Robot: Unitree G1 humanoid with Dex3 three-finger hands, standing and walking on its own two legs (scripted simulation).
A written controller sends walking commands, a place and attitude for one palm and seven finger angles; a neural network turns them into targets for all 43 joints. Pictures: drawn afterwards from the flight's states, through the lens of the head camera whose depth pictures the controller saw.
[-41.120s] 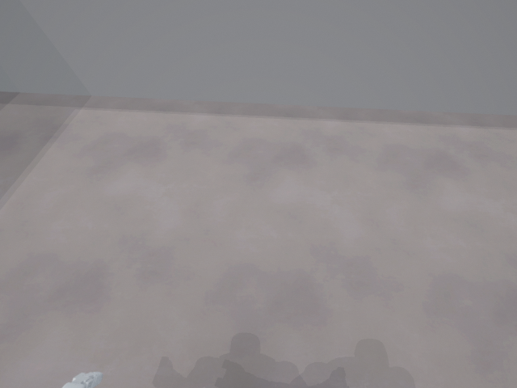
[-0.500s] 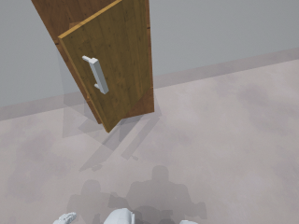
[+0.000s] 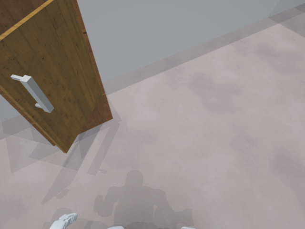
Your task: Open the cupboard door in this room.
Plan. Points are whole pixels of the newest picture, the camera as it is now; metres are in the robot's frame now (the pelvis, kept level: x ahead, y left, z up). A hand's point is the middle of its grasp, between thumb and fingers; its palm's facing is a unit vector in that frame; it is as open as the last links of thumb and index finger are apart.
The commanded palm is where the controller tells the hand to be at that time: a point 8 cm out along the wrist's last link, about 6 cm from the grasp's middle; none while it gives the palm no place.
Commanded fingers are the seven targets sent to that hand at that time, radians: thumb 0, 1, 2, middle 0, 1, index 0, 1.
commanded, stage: walk to a spot facing it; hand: left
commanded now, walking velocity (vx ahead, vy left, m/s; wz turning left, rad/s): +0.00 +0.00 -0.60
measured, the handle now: (33, 94) +0.49 +0.43 -0.01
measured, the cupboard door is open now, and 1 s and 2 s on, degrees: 42 42 42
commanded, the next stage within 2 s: turn to face it in 1.94 s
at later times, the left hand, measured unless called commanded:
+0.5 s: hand (103, 214) +0.16 +0.16 -0.15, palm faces -0.28 -0.93 -0.21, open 7.4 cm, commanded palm none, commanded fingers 0.00 0.90 0.90 -0.20 -0.30 -0.20 -0.30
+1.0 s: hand (129, 187) +0.25 +0.10 -0.18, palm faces -0.54 -0.82 -0.19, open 7.4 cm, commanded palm none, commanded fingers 0.00 0.90 0.90 -0.20 -0.30 -0.20 -0.30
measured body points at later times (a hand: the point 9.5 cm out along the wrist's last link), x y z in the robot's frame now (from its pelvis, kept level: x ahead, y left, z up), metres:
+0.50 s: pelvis +0.00 -0.01 +0.01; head +0.05 -0.02 +0.45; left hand +0.18 +0.21 -0.13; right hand -0.02 -0.27 -0.13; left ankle +0.04 +0.13 -0.73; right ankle -0.04 -0.12 -0.68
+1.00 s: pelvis +0.13 -0.07 +0.00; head +0.17 -0.07 +0.45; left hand +0.28 +0.14 -0.16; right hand +0.07 -0.33 -0.12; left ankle +0.22 +0.01 -0.73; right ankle -0.02 -0.12 -0.66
